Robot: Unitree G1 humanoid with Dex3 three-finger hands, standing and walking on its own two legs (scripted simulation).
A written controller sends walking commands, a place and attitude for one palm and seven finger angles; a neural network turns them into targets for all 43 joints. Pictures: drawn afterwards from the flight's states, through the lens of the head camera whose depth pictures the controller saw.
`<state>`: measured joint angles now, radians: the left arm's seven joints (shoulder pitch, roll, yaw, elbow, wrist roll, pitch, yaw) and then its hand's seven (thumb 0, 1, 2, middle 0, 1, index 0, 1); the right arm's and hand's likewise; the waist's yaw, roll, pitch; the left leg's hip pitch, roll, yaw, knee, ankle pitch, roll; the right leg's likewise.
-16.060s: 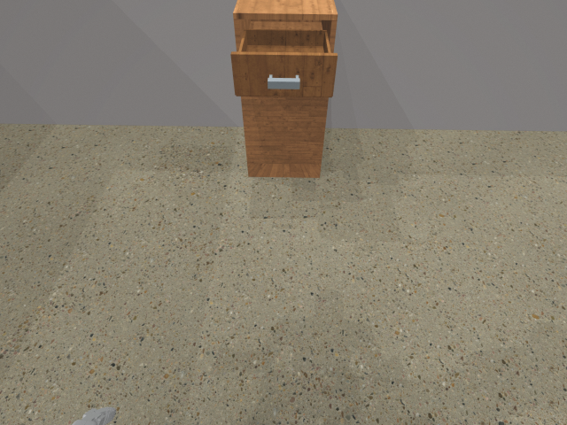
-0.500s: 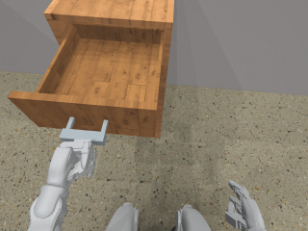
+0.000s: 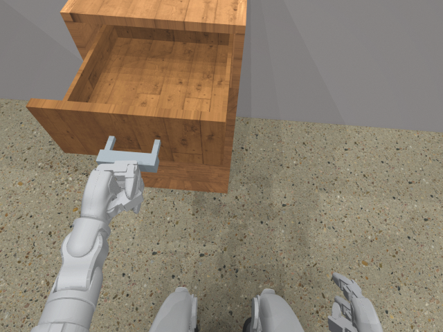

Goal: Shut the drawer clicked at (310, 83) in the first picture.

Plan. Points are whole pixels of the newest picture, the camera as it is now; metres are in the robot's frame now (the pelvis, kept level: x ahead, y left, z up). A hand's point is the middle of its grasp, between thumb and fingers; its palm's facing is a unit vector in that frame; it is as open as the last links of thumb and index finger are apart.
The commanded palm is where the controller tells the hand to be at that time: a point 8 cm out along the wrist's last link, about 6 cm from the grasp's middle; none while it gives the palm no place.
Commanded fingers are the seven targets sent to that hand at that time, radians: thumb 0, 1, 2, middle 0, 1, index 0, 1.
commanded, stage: push the drawer shut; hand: left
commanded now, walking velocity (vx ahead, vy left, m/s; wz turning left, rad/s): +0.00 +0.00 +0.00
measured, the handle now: (131, 151) +0.42 +0.18 +0.04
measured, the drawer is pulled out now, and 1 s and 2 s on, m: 0.24 0.12 0.00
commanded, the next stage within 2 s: none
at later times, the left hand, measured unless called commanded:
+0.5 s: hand (146, 156) +0.42 +0.16 +0.03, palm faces -0.07 -1.00 -0.05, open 3.1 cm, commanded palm +0.41 +0.21 +0.05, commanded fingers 0.00 0.90 0.90 -1.40 -1.60 -1.40 -1.60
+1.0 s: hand (147, 137) +0.46 +0.16 +0.03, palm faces -0.08 -1.00 -0.04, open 3.1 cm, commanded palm +0.46 +0.21 +0.05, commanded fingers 0.00 0.90 0.90 -1.40 -1.60 -1.40 -1.60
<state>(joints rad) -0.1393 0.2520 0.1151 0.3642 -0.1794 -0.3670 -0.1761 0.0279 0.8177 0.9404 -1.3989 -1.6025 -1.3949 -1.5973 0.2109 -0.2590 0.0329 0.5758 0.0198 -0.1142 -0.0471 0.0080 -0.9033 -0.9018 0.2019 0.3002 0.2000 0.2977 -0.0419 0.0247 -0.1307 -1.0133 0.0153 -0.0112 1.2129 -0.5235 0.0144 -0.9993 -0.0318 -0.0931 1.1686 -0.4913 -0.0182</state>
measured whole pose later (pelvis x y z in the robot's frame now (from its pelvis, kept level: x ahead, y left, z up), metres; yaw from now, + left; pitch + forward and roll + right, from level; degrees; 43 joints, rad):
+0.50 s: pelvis +0.01 +0.01 +0.00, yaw -1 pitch +21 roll -2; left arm -0.42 0.28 0.20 0.67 -0.15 -0.41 -0.17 0.01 0.79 0.90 -1.40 -1.60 -1.39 -1.60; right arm 0.27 -0.26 0.02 0.61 0.01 -0.05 -0.02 0.01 -0.90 -0.90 0.20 0.30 0.20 0.30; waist -0.08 0.02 -0.12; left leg -1.02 0.02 0.02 1.18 -0.52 0.03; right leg -1.02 -0.03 -0.07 1.14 -0.48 -0.01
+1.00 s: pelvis +0.00 +0.01 +0.00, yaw -2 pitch +23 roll -2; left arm -0.65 0.36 0.29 0.92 -0.13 -0.45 -0.24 0.01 0.71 0.86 -1.40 -1.60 -1.39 -1.60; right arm 0.27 -0.26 0.03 0.63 0.00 -0.02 -0.02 0.00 -0.90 -0.90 0.20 0.30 0.20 0.30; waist -0.11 0.02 -0.12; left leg -1.09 0.03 0.01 1.21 -0.52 0.02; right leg -1.08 -0.02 -0.07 1.16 -0.47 -0.01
